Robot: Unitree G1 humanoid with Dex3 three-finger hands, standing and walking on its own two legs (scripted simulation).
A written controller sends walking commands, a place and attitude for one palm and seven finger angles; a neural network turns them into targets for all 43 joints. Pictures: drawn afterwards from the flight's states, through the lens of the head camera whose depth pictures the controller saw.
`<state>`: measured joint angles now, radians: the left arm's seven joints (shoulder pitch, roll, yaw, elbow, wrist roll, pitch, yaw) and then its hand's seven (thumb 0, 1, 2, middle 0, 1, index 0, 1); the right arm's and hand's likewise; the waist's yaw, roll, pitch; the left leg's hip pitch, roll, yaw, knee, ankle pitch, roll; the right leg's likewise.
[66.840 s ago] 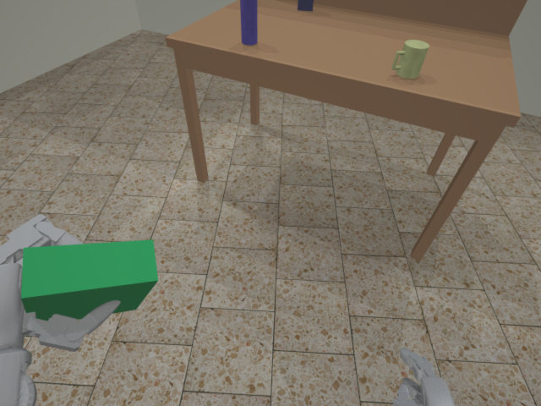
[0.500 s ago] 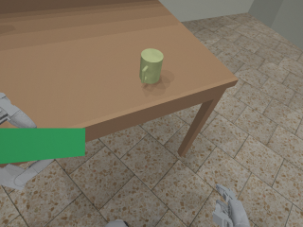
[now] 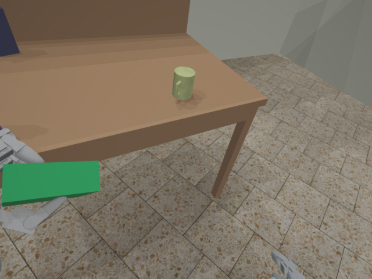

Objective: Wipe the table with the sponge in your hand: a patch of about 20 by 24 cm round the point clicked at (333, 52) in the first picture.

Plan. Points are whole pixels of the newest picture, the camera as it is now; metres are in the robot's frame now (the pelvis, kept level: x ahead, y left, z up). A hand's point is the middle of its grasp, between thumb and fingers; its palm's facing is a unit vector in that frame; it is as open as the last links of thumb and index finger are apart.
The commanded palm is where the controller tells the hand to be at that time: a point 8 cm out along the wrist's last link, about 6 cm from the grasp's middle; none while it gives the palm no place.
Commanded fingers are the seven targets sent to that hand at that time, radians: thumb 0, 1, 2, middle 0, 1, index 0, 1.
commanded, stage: stop stepping back and stand still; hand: left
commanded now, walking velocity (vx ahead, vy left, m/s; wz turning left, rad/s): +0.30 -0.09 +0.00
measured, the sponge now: (62, 183) +0.23 +0.23 +0.15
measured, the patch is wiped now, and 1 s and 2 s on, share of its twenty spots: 1.00 1.00 1.00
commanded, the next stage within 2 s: stand and wait in 0.38 s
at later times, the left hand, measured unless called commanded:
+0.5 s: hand (34, 184) +0.19 +0.24 +0.20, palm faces +0.43 -0.83 -0.36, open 9.1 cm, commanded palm +0.13 +0.27 +0.22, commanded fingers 0.00 0.10 1.30 -1.20 -1.60 -1.20 -1.60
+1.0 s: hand (41, 172) +0.21 +0.24 +0.19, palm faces +0.37 -0.84 -0.41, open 9.1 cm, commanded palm +0.16 +0.29 +0.22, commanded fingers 0.00 0.10 1.30 -1.20 -1.60 -1.20 -1.60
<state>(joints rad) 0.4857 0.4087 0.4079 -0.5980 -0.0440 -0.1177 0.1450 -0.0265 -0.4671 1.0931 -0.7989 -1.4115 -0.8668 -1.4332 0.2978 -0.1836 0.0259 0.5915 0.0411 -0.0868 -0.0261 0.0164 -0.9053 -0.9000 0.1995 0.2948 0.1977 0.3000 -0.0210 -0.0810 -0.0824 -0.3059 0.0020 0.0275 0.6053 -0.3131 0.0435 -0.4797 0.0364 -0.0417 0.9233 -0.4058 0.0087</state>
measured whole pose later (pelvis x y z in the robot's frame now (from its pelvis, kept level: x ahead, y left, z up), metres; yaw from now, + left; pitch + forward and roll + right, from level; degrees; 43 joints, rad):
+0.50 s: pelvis -0.02 -0.01 -0.01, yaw +1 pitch -1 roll -2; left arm 0.40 0.44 0.38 -0.57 -0.05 -0.13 0.14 -0.03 -0.47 1.09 -0.80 -1.41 -0.87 -1.44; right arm 0.23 -0.19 0.06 0.60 0.02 -0.10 -0.04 0.02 -0.90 -0.90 0.20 0.30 0.20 0.30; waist -0.02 -0.02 -0.03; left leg -0.35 0.04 0.00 0.70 -0.34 0.00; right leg -0.28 0.04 -0.08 0.58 -0.27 -0.03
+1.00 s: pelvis +0.00 +0.01 +0.01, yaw +1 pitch +0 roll -1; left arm 0.48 0.41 0.37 -0.61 -0.05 -0.15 0.13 -0.03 -0.47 1.09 -0.80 -1.42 -0.86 -1.44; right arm 0.13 -0.18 0.04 0.57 0.02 -0.07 -0.02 0.02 -0.90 -0.90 0.20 0.30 0.20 0.30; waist -0.01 -0.02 0.03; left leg -0.25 0.02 0.02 0.51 -0.27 0.01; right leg -0.19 0.02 -0.05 0.44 -0.25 -0.02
